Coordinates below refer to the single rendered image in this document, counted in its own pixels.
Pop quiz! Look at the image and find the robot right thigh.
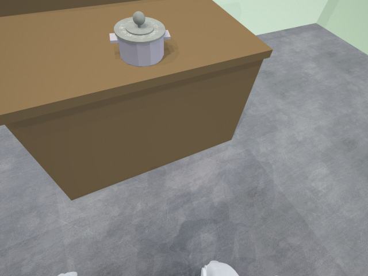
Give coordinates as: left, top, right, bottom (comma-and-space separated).
201, 262, 239, 276

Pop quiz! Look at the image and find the table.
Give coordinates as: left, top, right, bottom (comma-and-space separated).
0, 0, 273, 200

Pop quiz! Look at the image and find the lid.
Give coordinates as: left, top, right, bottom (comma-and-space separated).
114, 17, 166, 44

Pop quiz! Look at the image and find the knob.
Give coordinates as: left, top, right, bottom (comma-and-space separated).
133, 11, 145, 25

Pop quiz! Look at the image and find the pot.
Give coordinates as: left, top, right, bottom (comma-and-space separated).
109, 30, 171, 67

